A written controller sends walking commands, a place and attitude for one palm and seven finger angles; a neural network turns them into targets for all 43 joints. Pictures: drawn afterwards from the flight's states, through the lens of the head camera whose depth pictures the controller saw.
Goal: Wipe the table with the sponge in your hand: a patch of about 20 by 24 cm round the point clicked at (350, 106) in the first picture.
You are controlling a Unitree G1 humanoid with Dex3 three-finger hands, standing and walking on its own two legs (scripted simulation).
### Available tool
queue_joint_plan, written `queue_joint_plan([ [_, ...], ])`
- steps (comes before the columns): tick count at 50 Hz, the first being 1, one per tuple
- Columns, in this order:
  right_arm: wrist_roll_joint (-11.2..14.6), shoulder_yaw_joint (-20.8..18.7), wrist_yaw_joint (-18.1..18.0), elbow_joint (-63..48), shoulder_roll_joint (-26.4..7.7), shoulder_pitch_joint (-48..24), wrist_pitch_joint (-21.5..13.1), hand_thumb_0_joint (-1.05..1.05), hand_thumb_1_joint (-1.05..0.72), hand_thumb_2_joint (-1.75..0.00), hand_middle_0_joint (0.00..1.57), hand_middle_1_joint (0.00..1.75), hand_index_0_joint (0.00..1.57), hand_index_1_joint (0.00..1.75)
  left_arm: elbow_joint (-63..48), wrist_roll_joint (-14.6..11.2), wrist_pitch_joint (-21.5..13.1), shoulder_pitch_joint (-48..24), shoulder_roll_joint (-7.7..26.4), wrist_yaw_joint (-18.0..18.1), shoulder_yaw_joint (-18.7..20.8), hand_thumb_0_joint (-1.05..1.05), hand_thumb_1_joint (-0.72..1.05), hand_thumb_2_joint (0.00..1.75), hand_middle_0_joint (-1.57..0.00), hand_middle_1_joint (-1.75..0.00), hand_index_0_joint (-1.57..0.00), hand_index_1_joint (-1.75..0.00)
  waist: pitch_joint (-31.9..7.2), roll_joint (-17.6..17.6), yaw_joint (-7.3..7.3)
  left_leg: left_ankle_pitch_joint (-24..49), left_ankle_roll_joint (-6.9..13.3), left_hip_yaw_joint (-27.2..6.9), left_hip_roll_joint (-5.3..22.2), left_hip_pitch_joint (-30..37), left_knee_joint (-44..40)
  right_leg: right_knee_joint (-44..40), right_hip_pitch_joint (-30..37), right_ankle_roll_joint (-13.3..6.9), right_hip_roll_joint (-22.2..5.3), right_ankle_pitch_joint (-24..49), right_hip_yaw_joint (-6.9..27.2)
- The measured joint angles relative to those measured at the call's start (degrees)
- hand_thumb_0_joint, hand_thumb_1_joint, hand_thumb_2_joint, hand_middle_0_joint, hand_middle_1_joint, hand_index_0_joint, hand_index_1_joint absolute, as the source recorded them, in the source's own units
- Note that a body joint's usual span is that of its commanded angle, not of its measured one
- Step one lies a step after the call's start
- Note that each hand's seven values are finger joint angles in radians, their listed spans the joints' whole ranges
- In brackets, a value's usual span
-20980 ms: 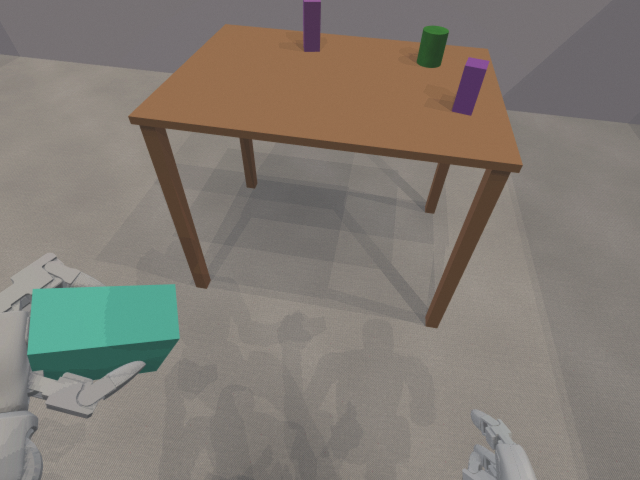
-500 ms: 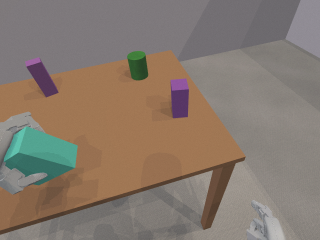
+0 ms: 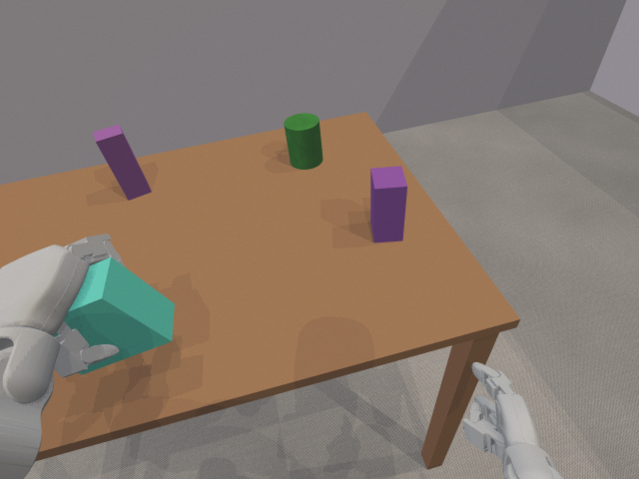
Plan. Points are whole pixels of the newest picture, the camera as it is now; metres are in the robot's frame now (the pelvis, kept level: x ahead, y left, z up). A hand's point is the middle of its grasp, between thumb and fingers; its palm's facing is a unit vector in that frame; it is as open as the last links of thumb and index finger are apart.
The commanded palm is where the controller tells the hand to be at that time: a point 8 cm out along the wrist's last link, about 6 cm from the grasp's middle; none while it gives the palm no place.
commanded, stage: turn the palm down, sponge in hand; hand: left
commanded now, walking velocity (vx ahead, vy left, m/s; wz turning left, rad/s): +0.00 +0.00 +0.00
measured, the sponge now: (106, 326) +0.22 +0.28 +0.12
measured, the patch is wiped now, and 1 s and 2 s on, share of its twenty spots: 0.00 0.00 0.00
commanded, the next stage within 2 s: move the sponge above the wiping area in 0.82 s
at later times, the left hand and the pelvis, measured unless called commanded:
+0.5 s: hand (75, 308) +0.22 +0.30 +0.16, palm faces +0.10 -0.05 -0.99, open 9.7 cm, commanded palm +0.18 +0.30 +0.23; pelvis -0.01 +0.02 +0.01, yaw -1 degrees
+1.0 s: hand (90, 310) +0.22 +0.29 +0.16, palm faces +0.09 -0.04 -0.99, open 9.7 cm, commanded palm +0.19 +0.28 +0.22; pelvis -0.01 +0.00 +0.01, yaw -1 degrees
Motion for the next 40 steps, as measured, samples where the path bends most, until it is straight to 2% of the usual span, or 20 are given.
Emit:
queue_joint_plan([
  [7,-0.38,-0.24,0.12,1.45,0.16,-1.09,0.12,0.01,-0.91,-0.90,0.20,0.30,0.19,0.30,-1.40,5.57,-0.63,-0.91,-0.50,-1.14,-3.25,0.00,-0.46,1.02,-0.78,-1.36,-0.78,-1.36,1.20,-0.54,1.07,1.67,0.70,0.28,-0.53,2.42,-3.17,-3.58,2.59,0.64,-0.38,1.99,0.31],
  [12,-0.40,-0.39,0.52,2.82,-0.40,-2.05,0.76,0.01,-0.91,-0.90,0.20,0.30,0.19,0.30,0.55,9.02,1.09,-3.61,-0.85,-0.73,-4.47,0.00,-0.46,1.02,-0.78,-1.36,-0.78,-1.36,1.70,-0.57,1.46,2.72,1.11,0.57,-0.93,3.70,-4.99,-5.28,3.76,0.99,-0.70,3.07,0.61],
  [17,-0.27,-0.61,0.84,3.44,-0.88,-2.97,1.38,0.01,-0.91,-0.90,0.20,0.30,0.18,0.29,2.39,12.20,3.46,-5.48,-1.50,-1.85,-5.86,0.00,-0.46,1.02,-0.78,-1.36,-0.78,-1.36,2.04,-0.26,1.41,3.68,1.49,0.98,-1.35,4.56,-6.53,-6.24,4.27,1.29,-1.07,3.85,1.03],
  [22,-0.52,-0.96,1.27,3.86,-0.97,-3.49,1.52,0.01,-0.91,-0.90,0.20,0.30,0.17,0.29,2.68,15.07,3.40,-5.64,-1.86,-3.07,-7.62,0.00,-0.46,1.02,-0.78,-1.36,-0.77,-1.36,2.17,0.08,1.48,4.28,1.70,1.36,-1.57,5.14,-7.51,-6.63,4.46,1.39,-1.25,4.25,1.44],
  [27,-0.63,-1.04,1.51,4.50,-0.77,-3.90,1.64,0.01,-0.91,-0.90,0.20,0.30,0.16,0.28,2.87,15.39,2.66,-5.77,-1.97,-2.95,-7.93,0.00,-0.46,1.02,-0.78,-1.36,-0.78,-1.36,2.12,0.21,1.74,4.65,1.60,1.48,-1.47,5.55,-8.07,-7.03,4.74,1.30,-1.12,4.58,1.58],
  [35,-0.49,-0.75,1.44,4.88,-0.72,-4.45,1.58,0.01,-0.91,-0.90,0.20,0.30,0.16,0.28,4.40,15.72,4.05,-6.88,-2.73,-2.94,-8.17,0.00,-0.46,1.02,-0.78,-1.36,-0.78,-1.36,2.29,0.56,2.04,5.10,1.19,1.32,-1.15,5.65,-8.39,-7.14,4.75,0.89,-0.79,4.87,1.45],
  [40,-0.74,-0.47,1.32,4.89,-0.55,-4.53,1.17,0.01,-0.91,-0.90,0.20,0.30,0.17,0.28,4.26,15.81,3.28,-6.32,-2.79,-3.53,-8.69,0.00,-0.46,1.02,-0.78,-1.36,-0.78,-1.36,2.44,0.70,2.11,5.06,0.90,1.25,-0.86,5.63,-8.26,-6.95,4.68,0.56,-0.49,4.79,1.41],
])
